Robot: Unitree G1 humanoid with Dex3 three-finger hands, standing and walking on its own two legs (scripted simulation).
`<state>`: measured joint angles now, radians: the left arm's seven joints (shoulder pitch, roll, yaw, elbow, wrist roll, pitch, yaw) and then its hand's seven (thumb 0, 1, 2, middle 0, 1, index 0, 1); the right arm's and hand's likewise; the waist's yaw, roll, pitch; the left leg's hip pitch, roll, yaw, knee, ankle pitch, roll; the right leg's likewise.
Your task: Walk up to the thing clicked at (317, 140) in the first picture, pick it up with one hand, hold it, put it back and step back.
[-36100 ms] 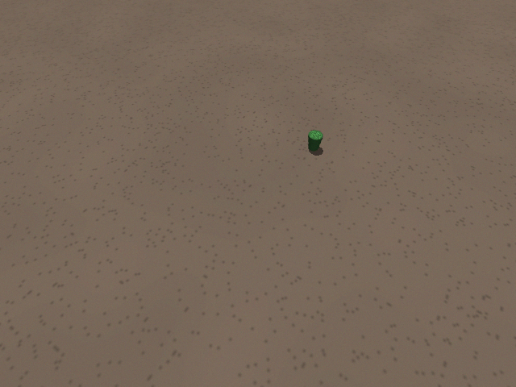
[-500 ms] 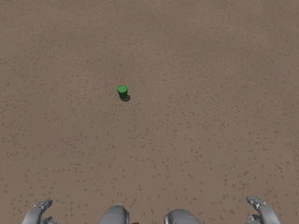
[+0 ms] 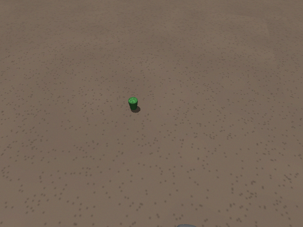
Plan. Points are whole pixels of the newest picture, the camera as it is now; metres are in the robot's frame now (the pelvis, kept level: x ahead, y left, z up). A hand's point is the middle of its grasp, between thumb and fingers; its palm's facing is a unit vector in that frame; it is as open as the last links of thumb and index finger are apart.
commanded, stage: step back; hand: left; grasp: from above
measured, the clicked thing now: (133, 104) +1.16 +0.17 -0.72
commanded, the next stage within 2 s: stand in 0.74 s
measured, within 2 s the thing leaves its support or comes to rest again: neither
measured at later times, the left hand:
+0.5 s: hand out of the picture +0.09 +0.28 -0.16, palm faces +0.06 -0.93 -0.36, open 7.4 cm
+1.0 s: hand out of the picture +0.13 +0.27 -0.14, palm faces -0.02 -0.94 -0.33, open 7.4 cm
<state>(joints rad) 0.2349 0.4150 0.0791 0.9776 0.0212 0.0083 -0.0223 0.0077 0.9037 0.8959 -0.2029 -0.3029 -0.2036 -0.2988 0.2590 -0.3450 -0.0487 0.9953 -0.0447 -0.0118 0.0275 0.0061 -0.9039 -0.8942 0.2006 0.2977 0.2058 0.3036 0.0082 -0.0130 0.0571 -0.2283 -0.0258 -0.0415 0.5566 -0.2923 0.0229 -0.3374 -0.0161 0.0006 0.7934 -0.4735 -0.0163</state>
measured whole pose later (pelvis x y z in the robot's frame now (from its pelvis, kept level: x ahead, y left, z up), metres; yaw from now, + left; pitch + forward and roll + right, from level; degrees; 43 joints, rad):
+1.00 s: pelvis +0.05 +0.02 +0.02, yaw +0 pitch -3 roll +0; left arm 0.09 0.35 0.01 1.12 0.00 -0.02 -0.01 0.01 0.90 0.90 -0.20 -0.30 -0.20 -0.30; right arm 0.05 -0.34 -0.02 1.14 -0.01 -0.01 0.01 0.00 -0.91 -0.89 0.20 0.30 0.20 0.30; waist 0.00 0.00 0.06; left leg -0.17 0.02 0.04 0.35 -0.13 0.00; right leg -0.07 -0.02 0.00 0.34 -0.23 0.02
